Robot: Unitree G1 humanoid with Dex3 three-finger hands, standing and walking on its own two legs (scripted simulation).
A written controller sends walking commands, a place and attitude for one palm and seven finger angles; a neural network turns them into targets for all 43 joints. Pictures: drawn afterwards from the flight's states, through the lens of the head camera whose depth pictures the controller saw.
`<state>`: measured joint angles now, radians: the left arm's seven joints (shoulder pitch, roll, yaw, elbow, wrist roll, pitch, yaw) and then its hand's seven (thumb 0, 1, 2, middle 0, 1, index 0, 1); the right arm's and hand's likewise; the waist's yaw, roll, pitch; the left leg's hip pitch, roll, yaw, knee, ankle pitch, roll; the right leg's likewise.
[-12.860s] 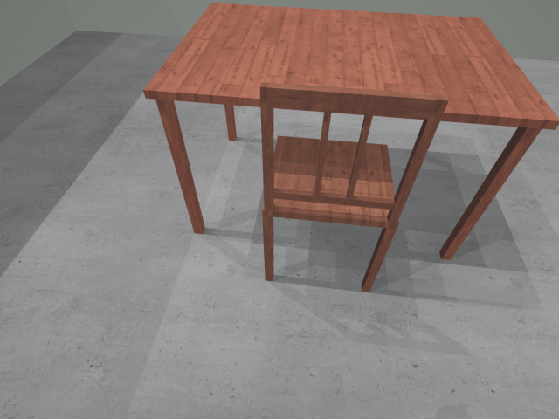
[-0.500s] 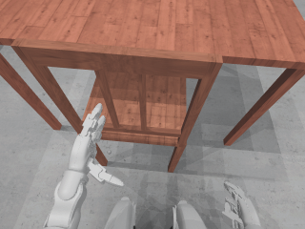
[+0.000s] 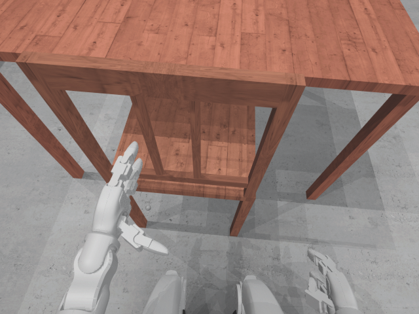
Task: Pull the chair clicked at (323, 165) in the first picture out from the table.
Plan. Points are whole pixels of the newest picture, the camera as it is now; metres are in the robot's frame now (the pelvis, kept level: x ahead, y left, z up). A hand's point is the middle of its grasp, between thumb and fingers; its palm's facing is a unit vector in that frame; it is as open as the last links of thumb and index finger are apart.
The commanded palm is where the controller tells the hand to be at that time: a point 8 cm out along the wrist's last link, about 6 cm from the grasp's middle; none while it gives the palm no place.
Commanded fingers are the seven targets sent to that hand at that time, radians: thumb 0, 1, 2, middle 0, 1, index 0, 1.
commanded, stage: push the fingers through the gap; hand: left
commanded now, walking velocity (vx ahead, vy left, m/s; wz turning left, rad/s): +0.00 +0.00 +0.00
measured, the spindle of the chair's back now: (150, 141) +0.45 +0.14 +0.01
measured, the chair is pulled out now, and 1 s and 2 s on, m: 0.00 0.00 0.00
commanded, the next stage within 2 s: hook a spindle and tug to test in 1.62 s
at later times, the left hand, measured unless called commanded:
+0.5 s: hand (151, 187) +0.34 +0.12 +0.02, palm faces -0.13 -0.99 -0.03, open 16.9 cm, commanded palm +0.33 +0.18 +0.03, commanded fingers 0.00 -0.50 0.30 -0.06 -0.08 -0.06 -0.08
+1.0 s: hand (155, 164) +0.39 +0.12 +0.02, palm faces -0.11 -0.99 -0.03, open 16.9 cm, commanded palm +0.38 +0.17 +0.02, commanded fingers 0.00 -0.50 0.30 -0.06 -0.08 -0.06 -0.08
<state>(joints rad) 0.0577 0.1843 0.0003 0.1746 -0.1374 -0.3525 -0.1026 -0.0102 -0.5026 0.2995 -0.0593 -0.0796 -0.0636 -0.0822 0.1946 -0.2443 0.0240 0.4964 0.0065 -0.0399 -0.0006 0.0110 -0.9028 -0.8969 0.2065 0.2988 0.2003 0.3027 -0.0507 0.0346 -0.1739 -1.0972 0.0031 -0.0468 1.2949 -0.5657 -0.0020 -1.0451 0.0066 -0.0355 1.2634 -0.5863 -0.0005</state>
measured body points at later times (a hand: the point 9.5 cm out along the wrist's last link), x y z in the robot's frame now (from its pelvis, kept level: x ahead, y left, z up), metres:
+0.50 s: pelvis +0.00 +0.00 +0.00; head +0.10 +0.01 +0.44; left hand +0.35 +0.17 +0.02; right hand +0.15 -0.24 -0.10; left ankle +0.02 +0.12 -0.62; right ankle +0.01 -0.12 -0.62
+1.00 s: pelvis +0.00 +0.01 +0.00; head +0.12 +0.02 +0.43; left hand +0.39 +0.17 +0.02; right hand +0.12 -0.25 -0.12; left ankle +0.02 +0.12 -0.62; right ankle +0.01 -0.12 -0.62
